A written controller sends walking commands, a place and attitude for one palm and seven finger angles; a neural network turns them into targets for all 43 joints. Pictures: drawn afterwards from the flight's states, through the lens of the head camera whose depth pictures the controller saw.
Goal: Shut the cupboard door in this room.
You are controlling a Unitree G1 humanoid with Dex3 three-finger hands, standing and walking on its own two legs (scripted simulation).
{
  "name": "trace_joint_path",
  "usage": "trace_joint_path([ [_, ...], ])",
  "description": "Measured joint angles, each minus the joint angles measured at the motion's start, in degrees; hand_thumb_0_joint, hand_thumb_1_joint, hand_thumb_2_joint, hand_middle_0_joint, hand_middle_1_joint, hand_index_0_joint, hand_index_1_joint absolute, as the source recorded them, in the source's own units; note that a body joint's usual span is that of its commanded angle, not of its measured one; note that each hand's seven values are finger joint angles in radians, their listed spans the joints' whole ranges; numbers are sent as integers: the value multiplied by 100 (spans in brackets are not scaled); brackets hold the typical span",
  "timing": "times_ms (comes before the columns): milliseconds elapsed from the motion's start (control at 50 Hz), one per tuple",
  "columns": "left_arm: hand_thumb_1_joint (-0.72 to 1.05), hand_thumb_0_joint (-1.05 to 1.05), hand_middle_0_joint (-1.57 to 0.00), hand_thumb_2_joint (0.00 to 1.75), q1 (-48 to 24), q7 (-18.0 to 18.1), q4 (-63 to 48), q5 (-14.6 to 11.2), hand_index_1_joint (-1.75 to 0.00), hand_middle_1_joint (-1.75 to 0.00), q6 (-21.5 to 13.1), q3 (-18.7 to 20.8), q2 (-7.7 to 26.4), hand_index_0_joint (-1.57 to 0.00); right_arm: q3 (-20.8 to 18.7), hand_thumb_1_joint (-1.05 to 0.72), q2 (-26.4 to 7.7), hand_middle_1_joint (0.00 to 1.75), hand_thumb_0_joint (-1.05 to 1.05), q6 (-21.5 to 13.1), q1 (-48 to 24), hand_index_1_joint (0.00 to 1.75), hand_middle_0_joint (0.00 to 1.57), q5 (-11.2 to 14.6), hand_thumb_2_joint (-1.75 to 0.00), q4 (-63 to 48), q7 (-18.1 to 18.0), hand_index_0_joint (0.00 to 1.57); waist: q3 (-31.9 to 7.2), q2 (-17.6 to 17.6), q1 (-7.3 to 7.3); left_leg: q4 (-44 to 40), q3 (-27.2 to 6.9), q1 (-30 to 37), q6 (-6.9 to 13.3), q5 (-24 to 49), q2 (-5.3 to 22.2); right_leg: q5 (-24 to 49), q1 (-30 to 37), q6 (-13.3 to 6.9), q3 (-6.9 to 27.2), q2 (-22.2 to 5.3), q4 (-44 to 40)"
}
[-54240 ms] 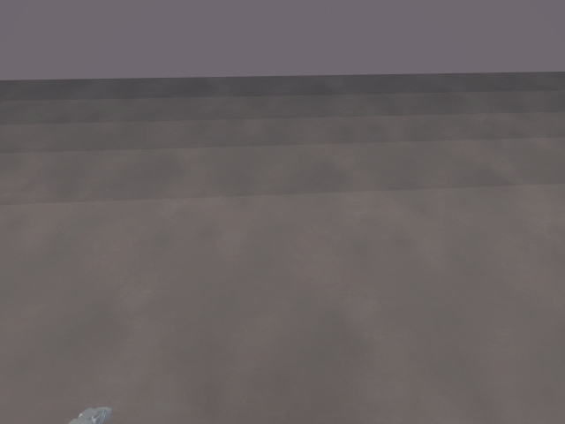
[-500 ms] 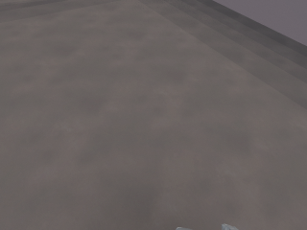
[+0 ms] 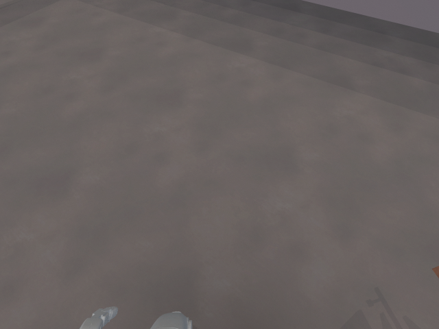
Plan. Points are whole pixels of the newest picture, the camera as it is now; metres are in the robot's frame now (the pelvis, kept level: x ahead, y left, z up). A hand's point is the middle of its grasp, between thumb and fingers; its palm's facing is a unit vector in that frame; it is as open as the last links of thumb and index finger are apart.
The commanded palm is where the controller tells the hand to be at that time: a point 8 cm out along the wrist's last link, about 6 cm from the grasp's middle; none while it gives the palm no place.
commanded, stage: turn to face it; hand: left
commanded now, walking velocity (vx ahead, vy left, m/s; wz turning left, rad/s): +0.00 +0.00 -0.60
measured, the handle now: out of the picture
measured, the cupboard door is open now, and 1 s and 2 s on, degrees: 47 47 47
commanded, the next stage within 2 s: take the last steps up to it in 1.98 s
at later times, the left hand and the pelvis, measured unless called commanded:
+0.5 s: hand (144, 300) +0.19 +0.17 -0.16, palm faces -0.31 -0.92 -0.25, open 7.4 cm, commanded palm none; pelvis +0.01 +0.01 -0.01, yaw -19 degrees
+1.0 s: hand (157, 281) +0.23 +0.15 -0.16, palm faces -0.53 -0.82 -0.20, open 7.4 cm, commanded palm none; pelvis +0.04 +0.02 +0.01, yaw -36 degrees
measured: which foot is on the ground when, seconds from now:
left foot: up 0.00-0.10, down 0.12-0.48, up 0.50-0.80, down 0.82-1.00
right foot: down 0.00-0.12, up 0.14-0.48, down 0.50-0.82, up 0.84-1.00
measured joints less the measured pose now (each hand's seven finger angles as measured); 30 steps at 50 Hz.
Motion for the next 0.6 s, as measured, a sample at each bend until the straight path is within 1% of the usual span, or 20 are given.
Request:
trace_joint_path([
  [60, 90, 0, -20, 90, 37, -35, 13, 11, -30, -30, 48, 5, 2, -21, 49, -91, 104, 30, 0, -60, -28, 30, 20, 15, -90, -117, 13, 20, -34, -160, 55, -970, -26, 245, 16, 171, -94, -1, -60, 70, 229, 9, 30],
  [100, 90, 0, -20, 90, 75, -49, 29, -11, -30, -30, 91, 23, 13, -21, 91, -91, 159, 30, 0, -136, -25, 30, 20, 24, -90, -188, 13, 20, -70, -234, 73, -1894, -32, 588, 47, 593, -156, -76, -162, 156, 389, 49, 198],
  [120, 90, 0, -21, 90, 95, -59, 30, -37, -30, -30, 128, 35, 27, -21, 114, -91, 181, 30, 0, -196, -2, 30, 20, 9, -90, -219, 8, 20, -105, -256, 64, -2235, -7, 697, 200, 941, -153, -155, -254, 180, 451, 82, 354],
  [140, 90, 0, -20, 90, 79, -68, 52, -60, -30, -30, 169, 61, 61, -21, 142, -91, 239, 30, 0, -238, 3, 30, 20, -18, -90, -225, -1, 20, -101, -329, 64, -2187, 70, 685, 353, 1003, -159, -557, -391, 160, 484, 87, 694],
  [160, 90, 0, -20, 90, 66, -75, 78, -57, -30, -30, 206, 84, 91, -21, 181, -91, 293, 30, 0, -265, 13, 30, 20, -46, -90, -228, -5, 20, -91, -368, 75, -2131, 150, 698, 453, 934, -125, -980, -570, 147, 439, 117, 1216],
  [180, 90, 0, -20, 90, 54, -90, 104, -44, -30, -30, 232, 103, 118, -21, 220, -91, 340, 30, 0, -286, 39, 30, 20, -68, -90, -230, -11, 20, -84, -371, 75, -2146, 210, 745, 507, 867, -70, -1245, -752, 144, 339, 149, 1792],
  [220, 90, 0, -20, 90, 23, -141, 128, -37, -30, -30, 246, 150, 162, -20, 270, -91, 425, 30, 0, -292, 109, 30, 20, -97, -90, -226, -23, 20, -57, -351, 78, -2352, 303, 911, 529, 868, 35, -1343, -1013, 178, 84, 139, 2701],
  [240, 90, 0, -20, 90, 9, -164, 122, -42, -30, -30, 245, 170, 175, -20, 287, -91, 455, 30, 0, -282, 137, 30, 20, -106, -90, -212, -29, 20, -42, -332, 91, -2490, 353, 1005, 514, 920, 86, -1305, -1074, 207, -38, 107, 2929],
  [260, 91, 0, -20, 90, -1, -180, 109, -48, -30, -30, 244, 184, 181, -20, 296, -90, 476, 30, 0, -272, 161, 30, 20, -108, -90, -194, -34, 20, -29, -307, 107, -2618, 412, 1091, 500, 977, 137, -1256, -1097, 231, -144, 68, 3021],
  [300, 91, 0, -20, 90, -16, -204, 82, -56, -30, -30, 243, 199, 177, -20, 290, -90, 492, 30, 0, -259, 192, 30, 20, -105, -90, -159, -40, 20, -6, -239, 124, -2799, 542, 1227, 488, 1049, 235, -1185, -1053, 259, -310, -9, 2908],
  [360, 91, 0, -20, 90, -45, -216, 68, -55, -30, -30, 241, 197, 151, -20, 244, -90, 471, 30, 0, -251, 225, 30, 21, -102, -90, -103, -25, 20, 6, -130, 97, -2866, 741, 1333, 446, 1043, 363, -1107, -827, 245, -440, -82, 2290],
  [420, 91, 0, -20, 90, -93, -216, 60, -48, -30, -30, 223, 177, 116, -20, 175, -90, 404, 30, 0, -223, 247, 30, 21, -101, -90, -54, 2, 21, 20, -24, 38, -2711, 934, 1344, 374, 926, 481, -1026, -505, 179, -530, -97, 1563],
  [440, 91, 0, -20, 90, -105, -215, 50, -47, -30, -30, 208, 167, 101, -20, 150, -90, 369, 30, 0, -209, 256, 30, 21, -97, -90, -35, 10, 21, 21, 16, 22, -2608, 994, 1327, 341, 863, 526, -888, -359, 147, -565, -87, 1246],
  [480, 91, 0, -20, 90, -78, -216, -17, -37, -30, -30, 133, 132, 105, -20, 97, -90, 295, 30, 0, -170, 314, 30, 21, -65, -90, -16, 35, 21, -25, 47, 21, -2230, 1104, 1212, 252, 651, 605, -198, 44, 32, -595, -89, 334],
  [500, 91, 0, -20, 90, -50, -196, -46, -21, -30, -30, 56, 122, 128, -20, 69, -90, 263, 30, 0, -131, 330, 30, 21, -42, -90, -8, 47, 21, -74, -3, 46, -1844, 1088, 1047, 197, 304, 573, -60, 113, -90, -490, -126, 110],
  [520, 91, 0, -20, 90, -74, -153, -13, -26, -30, -30, 3, 103, 67, -20, 42, -90, 176, 30, 0, -58, 263, 30, 21, -28, -90, 29, 38, 20, -35, 115, 55, -1328, 811, 833, 162, -95, 552, -179, 24, -141, -462, -50, 274],
  [540, 91, 0, -20, 90, -74, -119, 6, -32, -30, -30, -23, 74, 4, -20, 15, -90, 101, 30, 0, 18, 184, 30, 20, -18, -90, 62, 16, 20, 6, 215, 44, -776, 502, 603, 136, -333, 459, -274, -19, -156, -437, 9, 377],
  [560, 91, 0, -20, 90, -46, -89, 17, -34, -30, -30, -36, 51, -42, -20, -1, -90, 54, 30, 0, 68, 108, 30, 20, -13, -90, 88, -7, 20, 25, 251, 45, -282, 283, 390, 112, -424, 337, -299, -27, -156, -383, 41, 372],
  [600, 91, 0, -20, 90, 26, -33, 41, -35, -30, -30, -19, 29, -89, -20, -14, -91, 20, 30, 0, 84, -14, 30, 20, -10, -90, 87, -17, 20, 38, 220, 55, 316, 79, 73, 59, -241, 164, -195, 25, -137, -244, 72, 184],
])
